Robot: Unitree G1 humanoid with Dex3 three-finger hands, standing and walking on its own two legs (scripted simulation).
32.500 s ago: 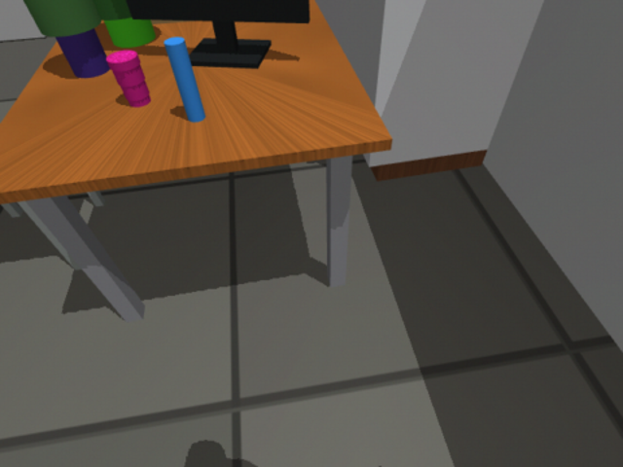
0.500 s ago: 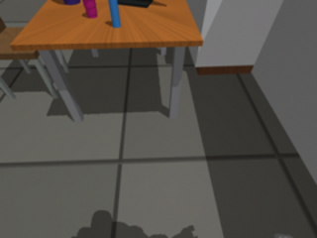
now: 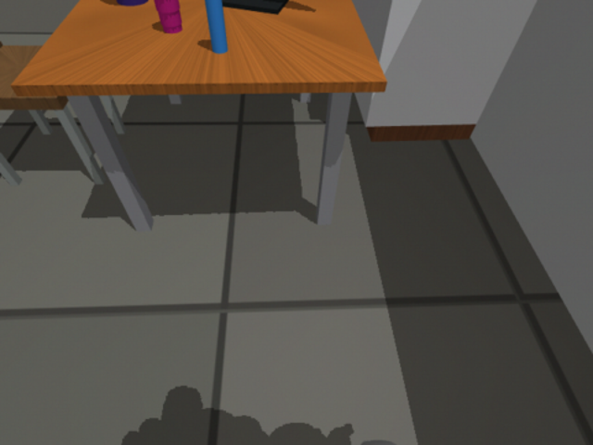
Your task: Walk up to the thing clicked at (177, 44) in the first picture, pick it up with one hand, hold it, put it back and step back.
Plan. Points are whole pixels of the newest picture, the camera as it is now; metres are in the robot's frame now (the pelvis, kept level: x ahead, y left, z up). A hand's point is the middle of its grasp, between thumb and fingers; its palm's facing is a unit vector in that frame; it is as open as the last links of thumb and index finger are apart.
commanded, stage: step back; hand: left
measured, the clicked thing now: (215, 15) +1.15 +0.25 +0.06
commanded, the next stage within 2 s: stand in 0.30 s
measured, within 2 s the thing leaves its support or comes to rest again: neither
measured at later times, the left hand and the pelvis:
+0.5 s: hand out of the picture +0.14 +0.22 -0.14, palm faces -0.02 -0.95 -0.31, open 7.4 cm; pelvis +0.02 -0.02 +0.01, yaw +0 degrees
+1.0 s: hand out of the picture +0.09 +0.23 -0.14, palm faces -0.02 -0.94 -0.35, open 7.4 cm; pelvis +0.02 -0.03 +0.01, yaw +0 degrees
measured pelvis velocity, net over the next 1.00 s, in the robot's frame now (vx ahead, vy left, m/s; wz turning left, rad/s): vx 0.02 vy -0.03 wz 0.01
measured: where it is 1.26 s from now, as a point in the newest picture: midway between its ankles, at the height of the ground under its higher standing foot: outside the picture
